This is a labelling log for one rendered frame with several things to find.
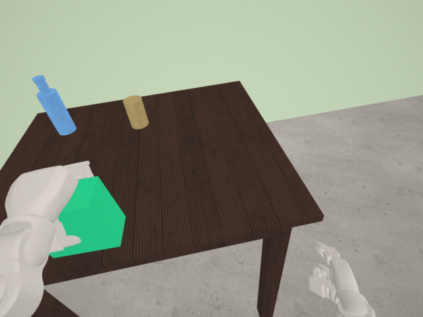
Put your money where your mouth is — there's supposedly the left robot hand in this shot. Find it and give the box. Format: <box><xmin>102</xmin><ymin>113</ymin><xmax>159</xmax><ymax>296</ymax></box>
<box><xmin>5</xmin><ymin>161</ymin><xmax>94</xmax><ymax>253</ymax></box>

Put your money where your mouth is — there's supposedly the sponge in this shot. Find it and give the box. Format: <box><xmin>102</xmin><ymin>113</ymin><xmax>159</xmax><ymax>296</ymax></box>
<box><xmin>49</xmin><ymin>176</ymin><xmax>126</xmax><ymax>258</ymax></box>

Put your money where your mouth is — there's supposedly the right robot hand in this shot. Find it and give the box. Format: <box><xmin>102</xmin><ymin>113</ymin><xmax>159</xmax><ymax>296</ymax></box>
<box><xmin>309</xmin><ymin>242</ymin><xmax>359</xmax><ymax>301</ymax></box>

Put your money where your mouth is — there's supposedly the left robot forearm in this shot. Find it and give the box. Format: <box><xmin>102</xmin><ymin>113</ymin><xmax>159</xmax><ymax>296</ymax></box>
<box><xmin>0</xmin><ymin>215</ymin><xmax>56</xmax><ymax>317</ymax></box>

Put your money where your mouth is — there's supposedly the right robot forearm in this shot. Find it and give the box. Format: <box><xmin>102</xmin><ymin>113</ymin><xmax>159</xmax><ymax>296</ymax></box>
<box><xmin>334</xmin><ymin>289</ymin><xmax>375</xmax><ymax>317</ymax></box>

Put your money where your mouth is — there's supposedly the table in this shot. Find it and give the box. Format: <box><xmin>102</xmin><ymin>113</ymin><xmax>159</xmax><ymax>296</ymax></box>
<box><xmin>0</xmin><ymin>81</ymin><xmax>324</xmax><ymax>317</ymax></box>

